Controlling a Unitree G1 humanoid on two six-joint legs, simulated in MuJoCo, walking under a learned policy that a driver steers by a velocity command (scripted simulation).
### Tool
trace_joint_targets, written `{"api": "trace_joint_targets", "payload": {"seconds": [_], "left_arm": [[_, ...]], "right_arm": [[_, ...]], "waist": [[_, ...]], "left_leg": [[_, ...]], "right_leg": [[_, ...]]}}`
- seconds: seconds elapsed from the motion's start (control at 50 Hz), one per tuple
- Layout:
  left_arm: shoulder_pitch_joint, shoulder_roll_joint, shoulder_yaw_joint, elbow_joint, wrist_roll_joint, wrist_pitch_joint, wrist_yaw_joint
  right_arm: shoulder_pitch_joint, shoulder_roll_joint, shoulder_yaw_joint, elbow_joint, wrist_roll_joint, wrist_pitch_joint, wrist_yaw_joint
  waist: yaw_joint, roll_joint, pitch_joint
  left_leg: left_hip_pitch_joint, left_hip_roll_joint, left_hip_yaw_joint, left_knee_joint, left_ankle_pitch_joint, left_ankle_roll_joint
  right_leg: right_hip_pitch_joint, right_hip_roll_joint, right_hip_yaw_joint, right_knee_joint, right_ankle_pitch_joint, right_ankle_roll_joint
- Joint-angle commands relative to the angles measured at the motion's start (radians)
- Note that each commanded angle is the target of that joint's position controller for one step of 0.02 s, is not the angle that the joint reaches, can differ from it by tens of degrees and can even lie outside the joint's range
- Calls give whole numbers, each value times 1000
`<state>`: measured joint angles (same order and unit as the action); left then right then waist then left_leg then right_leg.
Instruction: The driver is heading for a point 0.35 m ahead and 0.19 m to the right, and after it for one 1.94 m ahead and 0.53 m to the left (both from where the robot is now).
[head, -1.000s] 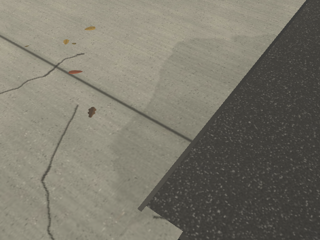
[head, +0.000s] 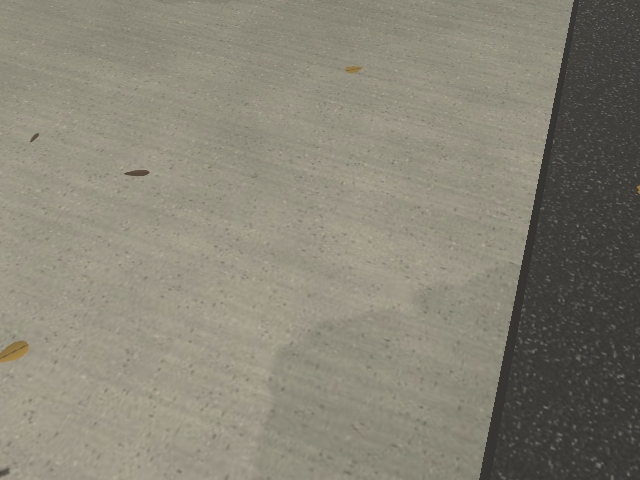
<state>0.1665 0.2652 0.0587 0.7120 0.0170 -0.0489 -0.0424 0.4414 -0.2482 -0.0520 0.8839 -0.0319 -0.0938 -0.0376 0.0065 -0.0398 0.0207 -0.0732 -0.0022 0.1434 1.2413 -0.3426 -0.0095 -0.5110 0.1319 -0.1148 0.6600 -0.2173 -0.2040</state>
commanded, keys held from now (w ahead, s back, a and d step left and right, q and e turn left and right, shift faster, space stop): w+e+shift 0.26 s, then q+shift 0.74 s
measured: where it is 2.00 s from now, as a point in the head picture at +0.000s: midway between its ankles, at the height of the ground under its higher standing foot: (308, 435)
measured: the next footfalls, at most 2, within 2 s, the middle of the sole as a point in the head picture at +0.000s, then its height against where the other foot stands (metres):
left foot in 0.36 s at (266, 426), level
right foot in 0.76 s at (367, 384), level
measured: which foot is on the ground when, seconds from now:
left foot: up 0.00-0.34, down 0.36-0.76, up 0.78-1.00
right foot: down 0.00-0.34, up 0.36-0.74, down 0.76-1.00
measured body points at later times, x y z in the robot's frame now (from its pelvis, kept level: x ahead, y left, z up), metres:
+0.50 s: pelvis +0.43 +0.05 +0.03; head +0.48 +0.04 +0.48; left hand +0.62 +0.30 -0.09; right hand +0.46 -0.23 -0.08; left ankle +0.54 +0.14 -0.70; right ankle +0.29 -0.02 -0.59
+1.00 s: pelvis +0.56 +0.02 +0.04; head +0.58 +0.01 +0.48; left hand +0.69 +0.30 -0.05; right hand +0.72 -0.26 -0.07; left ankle +0.53 +0.13 -0.63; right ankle +0.64 -0.08 -0.70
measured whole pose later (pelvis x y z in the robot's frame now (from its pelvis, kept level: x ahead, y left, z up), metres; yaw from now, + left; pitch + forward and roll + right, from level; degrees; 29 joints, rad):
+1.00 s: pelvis +0.56 +0.02 +0.04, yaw +8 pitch +0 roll +0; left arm 0.16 0.24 0.01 0.64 0.03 0.00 0.05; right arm 0.22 -0.35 -0.10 0.67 -0.01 0.09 0.03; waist -0.02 0.04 0.06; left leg -0.51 -0.01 0.00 1.12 -0.42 -0.05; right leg -0.30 -0.05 -0.12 0.44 -0.13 -0.03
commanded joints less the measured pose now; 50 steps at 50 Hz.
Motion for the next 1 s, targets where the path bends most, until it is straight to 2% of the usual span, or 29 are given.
{"api": "trace_joint_targets", "payload": {"seconds": [0.02,0.04,0.06,0.1,0.14,0.2,0.24,0.26,0.3,0.32,0.34,0.36,0.38,0.4,0.44,0.48,0.5,0.54,0.58,0.66,0.72,0.74,0.76,0.78,0.8,0.82,0.84,0.9,1.0], "left_arm": [[292,205,78,24,19,25,34],[251,151,65,31,19,20,41],[227,139,57,38,9,7,41],[224,131,44,39,-6,-24,46],[216,161,45,32,-8,-44,44],[209,172,53,29,-16,-46,36],[239,194,63,36,-27,-43,26],[253,200,66,39,-27,-40,26],[321,198,65,75,-22,-37,37],[334,209,64,90,-19,-39,40],[317,209,62,90,-20,-45,41],[286,158,50,64,-17,-53,44],[462,29,21,57,-76,-50,51],[433,115,20,74,-27,-41,62],[170,109,7,16,4,-42,51],[75,88,-2,-33,44,-18,34],[77,68,-11,-43,44,-5,30],[81,44,-27,-59,36,8,29],[47,30,-45,-82,17,16,35],[-36,70,-49,-106,2,37,55],[-22,81,-47,-111,4,20,71],[-6,90,-44,-109,9,6,77],[29,137,-33,-116,19,-5,86],[10,198,-22,-143,15,9,92],[40,162,-15,-135,-1,25,91],[7,103,-29,-142,-7,32,93],[-43,62,-38,-151,-5,35,94],[-74,70,-30,-150,13,36,98],[-12,100,-5,-126,22,33,89]], "right_arm": [[-148,-69,25,-271,-1,-59,23],[-201,-105,20,-270,-7,-62,29],[-238,-99,23,-282,-28,-50,31],[-229,-106,29,-288,-51,-3,31],[-326,-99,39,-336,-45,21,36],[-457,-57,62,-383,-8,21,56],[-482,-58,63,-383,9,21,56],[-490,-69,59,-386,11,19,53],[-435,-95,45,-354,-13,4,42],[-339,-113,33,-322,-24,-10,31],[-193,-139,17,-280,-28,-26,22],[-13,-195,2,-243,-37,-38,13],[70,-292,-27,-200,-57,-36,27],[93,-260,-40,-193,-4,-22,47],[-74,-123,-10,-187,16,-15,51],[-41,-95,0,-136,37,-8,42],[-41,-96,-1,-123,37,-4,41],[-67,-152,-21,-126,23,3,40],[-91,-182,-34,-134,12,20,39],[-90,-186,-50,-157,23,63,43],[-102,-202,-66,-182,26,88,39],[-94,-187,-67,-188,31,92,37],[-51,-135,-56,-202,41,90,39],[85,-71,-43,-213,52,95,32],[95,-157,-58,-201,25,109,25],[44,-175,-66,-195,5,124,26],[-1,-169,-68,-193,0,135,34],[-40,-146,-65,-209,12,167,57],[-173,-114,-44,-280,24,185,86]], "waist": [[86,30,-276],[46,129,-109],[5,156,-44],[-47,169,35],[-41,148,79],[11,42,69],[51,4,27],[61,-7,20],[71,15,-15],[28,16,-71],[-48,-7,-136],[-127,13,-241],[-56,399,-447],[-97,261,-533],[-77,132,-249],[-49,120,-129],[-21,114,-118],[19,101,-134],[35,133,-138],[24,168,-127],[36,151,-90],[36,129,-68],[20,22,-103],[-51,-179,-182],[-22,-186,-234],[-39,-112,-159],[-47,-76,-98],[-64,-103,-72],[-27,-120,-83]], "left_leg": [[-886,-4,-247,449,-77,15],[-863,44,-250,319,-22,17],[-803,63,-251,245,-29,7],[-701,108,-250,112,-53,-34],[-623,139,-217,-112,-4,-58],[-393,100,-166,-453,320,-47],[-295,54,-148,-564,426,-31],[-284,41,-155,-619,423,-24],[-274,-14,-113,-730,416,8],[-195,-46,-89,-778,443,30],[-47,-14,-97,-793,511,53],[182,127,-208,-708,667,88],[555,508,-704,-631,1266,326],[556,455,-839,-687,1130,349],[299,298,-573,-782,977,270],[125,216,-506,-836,1050,241],[67,203,-498,-848,1080,241],[-42,180,-477,-863,1133,248],[-164,134,-436,-879,1088,230],[-279,65,-460,-854,788,158],[-294,32,-555,-770,543,115],[-319,-3,-563,-714,420,87],[-377,-39,-507,-571,148,48],[-449,-148,-315,-344,-340,24],[-471,-124,-224,-182,-348,18],[-497,-73,-208,-105,-267,6],[-495,-47,-204,-77,-195,-11],[-457,-22,-161,10,-103,-47],[-428,27,-138,-201,-59,-35]], "right_leg": [[907,-368,871,-347,-85,-299],[706,-343,833,-427,-161,-242],[554,-295,766,-433,-94,-206],[308,-247,692,-453,14,-194],[151,-191,600,-492,79,-170],[51,-90,476,-480,234,-88],[116,-102,490,-453,317,-53],[180,-113,508,-418,349,-38],[394,-125,478,-269,666,11],[470,-128,453,-123,827,48],[456,-114,422,60,829,87],[312,-72,374,321,555,113],[-21,99,251,800,-363,193],[-116,58,280,875,-327,177],[-190,-47,234,726,-207,185],[-163,-93,193,593,-211,198],[-131,-103,185,530,-207,207],[-56,-103,165,399,-191,227],[51,-85,145,242,-105,230],[209,-56,156,80,73,224],[308,-59,193,-119,124,214],[360,-92,207,-215,178,202],[457,-282,337,-252,270,160],[542,-562,560,-257,503,62],[500,-599,648,-298,451,-31],[443,-538,582,-322,336,-31],[376,-471,474,-350,273,-12],[293,-394,264,-361,398,-8],[324,-422,149,-355,282,2]]}}
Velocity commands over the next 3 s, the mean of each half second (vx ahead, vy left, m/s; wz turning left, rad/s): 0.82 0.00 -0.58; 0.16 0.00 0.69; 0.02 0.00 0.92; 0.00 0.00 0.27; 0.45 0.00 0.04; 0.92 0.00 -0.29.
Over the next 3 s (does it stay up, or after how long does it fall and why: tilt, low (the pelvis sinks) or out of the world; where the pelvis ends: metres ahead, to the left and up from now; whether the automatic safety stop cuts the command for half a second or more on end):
stays up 0.94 0.35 0.03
